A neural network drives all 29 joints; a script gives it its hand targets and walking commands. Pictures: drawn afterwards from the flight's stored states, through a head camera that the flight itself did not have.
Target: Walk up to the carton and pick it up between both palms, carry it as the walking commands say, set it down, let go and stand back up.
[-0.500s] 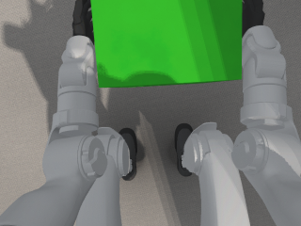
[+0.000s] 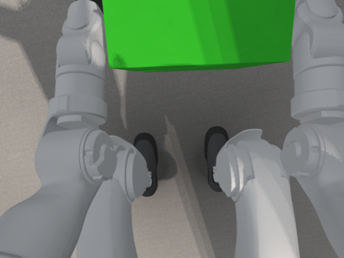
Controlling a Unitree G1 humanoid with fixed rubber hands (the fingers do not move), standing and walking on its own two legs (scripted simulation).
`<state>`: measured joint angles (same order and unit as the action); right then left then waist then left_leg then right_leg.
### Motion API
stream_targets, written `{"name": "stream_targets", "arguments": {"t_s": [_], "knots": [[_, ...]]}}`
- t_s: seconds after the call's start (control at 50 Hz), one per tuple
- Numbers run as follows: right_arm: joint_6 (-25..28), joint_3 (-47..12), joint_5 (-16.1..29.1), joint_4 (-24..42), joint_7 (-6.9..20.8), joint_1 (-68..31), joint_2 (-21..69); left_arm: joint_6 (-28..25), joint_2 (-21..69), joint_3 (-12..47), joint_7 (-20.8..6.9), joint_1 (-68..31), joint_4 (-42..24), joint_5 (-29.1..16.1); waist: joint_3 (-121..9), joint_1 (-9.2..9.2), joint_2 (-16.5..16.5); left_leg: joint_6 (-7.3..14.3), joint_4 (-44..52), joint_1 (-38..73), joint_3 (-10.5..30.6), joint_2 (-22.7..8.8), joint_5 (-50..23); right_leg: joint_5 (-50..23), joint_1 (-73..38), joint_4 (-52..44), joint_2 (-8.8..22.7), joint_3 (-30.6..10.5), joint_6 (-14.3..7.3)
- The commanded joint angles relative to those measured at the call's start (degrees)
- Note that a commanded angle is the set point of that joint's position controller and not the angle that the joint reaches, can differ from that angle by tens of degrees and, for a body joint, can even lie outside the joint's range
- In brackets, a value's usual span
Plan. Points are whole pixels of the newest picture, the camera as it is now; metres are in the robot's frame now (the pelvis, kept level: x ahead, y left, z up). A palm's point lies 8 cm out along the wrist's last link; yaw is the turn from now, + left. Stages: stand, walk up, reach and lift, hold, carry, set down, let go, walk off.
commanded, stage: set down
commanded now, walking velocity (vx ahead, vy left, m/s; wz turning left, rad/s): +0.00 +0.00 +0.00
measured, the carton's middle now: (191, 15) +0.53 -0.04 -0.23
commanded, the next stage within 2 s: none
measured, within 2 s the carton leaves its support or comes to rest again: rests again in 1.04 s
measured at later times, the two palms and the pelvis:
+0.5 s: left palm (92, 4) +0.55 +0.13 -0.17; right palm out of the picture +0.53 -0.21 -0.17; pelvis +0.00 +0.00 -0.01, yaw +0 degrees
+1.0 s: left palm (94, 5) +0.55 +0.13 -0.18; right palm out of the picture +0.53 -0.21 -0.18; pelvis +0.01 +0.00 -0.01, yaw +0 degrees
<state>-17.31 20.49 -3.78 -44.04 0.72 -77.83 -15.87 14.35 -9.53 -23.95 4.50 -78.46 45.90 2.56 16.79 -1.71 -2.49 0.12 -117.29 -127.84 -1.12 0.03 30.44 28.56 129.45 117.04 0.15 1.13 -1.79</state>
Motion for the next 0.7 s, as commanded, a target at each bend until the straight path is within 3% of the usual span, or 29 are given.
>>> {"name": "stream_targets", "arguments": {"t_s": [0.0,0.02,0.04,0.06,0.12,0.14,0.16,0.18,0.2,0.3,0.46,0.52,0.54,0.56,0.62,0.64,0.68], "knots": [[2.9,-32.5,11.1,6.6,16.1,-31.1,52.5,-2.6,50.4,30.2,-12.1,-32.7,-9.3,-11.3,-85.7,2.08,4.0,-0.1,2.9,34.8,-2.5,7.1,-19.9,-21.5,-38.5,-3.5,-4.1,0.9,2.2],[3.1,-33.0,11.1,6.6,15.8,-31.2,51.9,-2.7,50.0,30.4,-11.9,-32.2,-9.0,-11.5,-86.3,2.01,4.7,-0.2,2.6,35.4,-2.4,7.1,-20.8,-22.3,-39.0,-3.3,-4.2,0.9,2.1],[3.2,-31.6,11.0,5.5,15.6,-30.6,51.6,-2.5,49.7,29.9,-11.9,-31.8,-7.3,-11.1,-84.2,2.33,2.5,-0.5,2.8,34.9,-2.8,6.9,-19.7,-21.4,-37.7,-3.4,-4.1,0.6,1.8],[3.0,-31.2,10.0,3.7,15.6,-29.8,50.9,-2.3,50.1,28.9,-12.0,-30.5,-5.1,-10.4,-80.8,2.22,4.0,-0.3,3.3,33.6,-2.4,6.9,-18.8,-20.0,-35.5,-3.6,-4.1,1.0,2.0],[2.5,-29.1,8.5,1.2,16.3,-28.3,51.4,-2.1,49.6,26.5,-12.6,-28.9,-3.1,-9.0,-74.0,2.23,4.2,0.1,3.6,29.8,-2.6,6.9,-14.7,-15.3,-32.3,-4.1,-4.2,0.5,1.6],[2.3,-27.8,8.2,-1.1,16.6,-27.3,51.9,-1.6,48.9,25.0,-12.8,-28.4,-0.4,-7.4,-70.0,3.41,3.5,0.2,4.1,28.2,-2.7,6.6,-12.7,-13.3,-30.4,-4.6,-4.1,0.3,1.7],[2.5,-28.2,7.8,0.1,16.7,-28.4,51.5,-1.5,50.4,24.6,-13.0,-26.9,0.5,-7.3,-69.2,2.94,3.9,0.2,4.3,28.1,-2.7,6.8,-12.6,-12.6,-30.7,-5.0,-4.1,0.3,1.6],[2.5,-28.2,7.9,0.5,16.8,-28.5,51.8,-1.5,51.2,25.3,-13.3,-27.6,-0.4,-8.0,-69.5,1.91,4.4,0.4,4.3,28.4,-2.0,6.9,-12.5,-12.6,-30.9,-4.5,-4.2,0.8,1.7],[2.8,-28.3,8.1,0.8,16.7,-29.1,50.9,-1.7,49.9,25.4,-13.2,-28.9,-1.0,-7.8,-69.6,2.79,3.4,-0.1,3.9,28.4,-2.4,6.5,-12.6,-12.5,-30.3,-4.5,-4.1,0.3,1.4],[3.6,-29.5,9.2,2.5,16.3,-30.3,51.1,-2.7,49.7,25.7,-13.0,-29.0,-1.7,-8.6,-71.5,3.37,4.0,0.2,2.8,28.4,-2.4,6.7,-14.8,-15.2,-31.9,-3.7,-4.1,-0.1,1.6],[3.4,-27.3,7.5,-2.3,16.4,-27.0,50.3,-2.9,47.5,23.2,-13.0,-26.7,1.3,-6.7,-64.1,3.33,4.4,0.0,3.3,25.7,-2.4,6.3,-12.6,-13.1,-29.7,-4.0,-4.1,-0.4,1.6],[4.1,-28.2,7.9,-1.1,16.1,-27.1,50.5,-3.4,48.0,24.1,-13.1,-27.2,1.2,-7.4,-64.5,3.15,4.9,-0.1,2.7,24.8,-1.9,6.4,-13.6,-15.1,-30.8,-3.4,-4.2,-0.5,1.5],[4.4,-28.6,8.8,0.2,16.1,-27.9,51.1,-3.8,47.9,24.6,-13.0,-27.0,-0.3,-7.7,-66.5,4.11,4.3,0.0,2.5,25.9,-2.2,6.4,-14.4,-15.9,-31.4,-3.0,-4.2,-0.8,1.4],[4.7,-29.3,9.1,1.4,15.8,-28.7,50.5,-4.0,47.8,25.3,-12.7,-27.2,-0.3,-8.5,-68.6,3.09,5.2,0.0,1.8,27.6,-1.7,6.1,-16.1,-17.2,-31.8,-2.4,-4.1,-0.1,1.8],[4.9,-28.0,8.2,-1.0,15.8,-26.8,49.7,-4.2,47.4,24.0,-12.8,-25.7,1.3,-7.7,-65.4,3.54,3.7,-0.4,2.0,26.3,-2.2,6.2,-16.0,-17.0,-30.6,-2.9,-4.1,-0.8,1.5],[4.8,-27.5,7.5,-2.0,15.6,-26.1,50.2,-4.1,47.7,23.7,-13.0,-25.7,1.5,-7.5,-63.9,2.96,5.0,-0.3,2.0,23.7,-2.1,6.4,-14.8,-16.8,-31.2,-2.9,-4.2,-0.9,1.3],[4.9,-28.0,7.9,-1.7,15.6,-26.0,50.2,-4.4,47.0,23.4,-13.0,-24.1,2.3,-7.0,-64.2,4.08,4.9,-0.4,1.7,23.9,-2.5,6.3,-15.6,-17.5,-31.3,-2.7,-4.2,-1.1,1.7]]}}
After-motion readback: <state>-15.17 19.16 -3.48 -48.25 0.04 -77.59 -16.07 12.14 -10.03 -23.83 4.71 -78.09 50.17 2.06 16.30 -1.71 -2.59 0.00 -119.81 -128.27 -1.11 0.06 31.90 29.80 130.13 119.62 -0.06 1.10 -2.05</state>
